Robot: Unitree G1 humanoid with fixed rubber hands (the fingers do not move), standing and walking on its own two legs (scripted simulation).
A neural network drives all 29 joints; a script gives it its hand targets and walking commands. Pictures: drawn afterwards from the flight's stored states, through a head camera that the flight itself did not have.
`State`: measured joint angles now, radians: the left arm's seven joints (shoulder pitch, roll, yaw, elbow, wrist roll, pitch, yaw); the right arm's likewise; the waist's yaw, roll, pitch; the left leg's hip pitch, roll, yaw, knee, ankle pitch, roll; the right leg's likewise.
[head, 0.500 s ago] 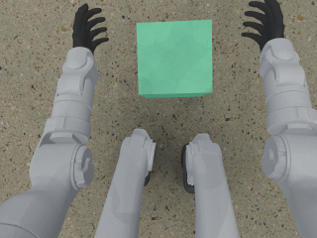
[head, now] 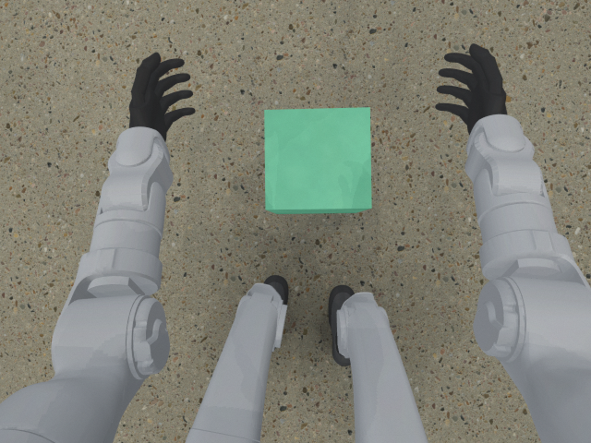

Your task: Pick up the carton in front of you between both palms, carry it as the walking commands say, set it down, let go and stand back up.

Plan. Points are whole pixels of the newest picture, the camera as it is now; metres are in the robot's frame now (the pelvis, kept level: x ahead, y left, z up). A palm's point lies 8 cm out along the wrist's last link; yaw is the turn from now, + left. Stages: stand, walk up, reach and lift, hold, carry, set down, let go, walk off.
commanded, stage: let go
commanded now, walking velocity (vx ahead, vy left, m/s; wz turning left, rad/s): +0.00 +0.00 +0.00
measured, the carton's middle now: (316, 168) +0.48 +0.01 -0.51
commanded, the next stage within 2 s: stand in 1.22 s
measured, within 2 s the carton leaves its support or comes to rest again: neither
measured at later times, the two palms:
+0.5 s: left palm (56, 235) +0.32 +0.24 +0.02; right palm (572, 246) +0.34 -0.22 +0.00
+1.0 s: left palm (9, 329) +0.26 +0.23 +0.07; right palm out of the picture +0.24 -0.22 +0.08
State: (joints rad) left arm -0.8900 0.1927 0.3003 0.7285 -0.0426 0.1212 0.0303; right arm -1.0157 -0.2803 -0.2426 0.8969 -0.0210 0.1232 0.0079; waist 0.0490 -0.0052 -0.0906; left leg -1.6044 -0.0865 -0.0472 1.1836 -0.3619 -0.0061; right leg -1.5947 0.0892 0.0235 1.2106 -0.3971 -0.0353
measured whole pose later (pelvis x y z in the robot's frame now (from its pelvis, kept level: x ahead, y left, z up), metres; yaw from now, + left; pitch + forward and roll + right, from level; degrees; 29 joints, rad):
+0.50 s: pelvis +0.07 +0.01 +0.11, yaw -1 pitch +24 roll +0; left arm -0.11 0.16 0.11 0.56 0.00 -0.01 -0.04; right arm -0.18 -0.21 -0.14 0.63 -0.04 -0.01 0.02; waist 0.05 0.03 -0.05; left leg -0.78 -0.07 -0.05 0.65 -0.28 0.03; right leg -0.76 0.07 0.07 0.66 -0.31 -0.02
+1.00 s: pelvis +0.09 +0.01 +0.14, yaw -1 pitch -2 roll +0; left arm 0.21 0.21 0.02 0.44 -0.01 0.12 -0.07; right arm 0.23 -0.21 -0.04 0.44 -0.01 0.12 0.08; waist 0.00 -0.02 0.07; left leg -0.13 -0.07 -0.06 0.45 -0.28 0.04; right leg -0.11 0.07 0.08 0.45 -0.29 -0.03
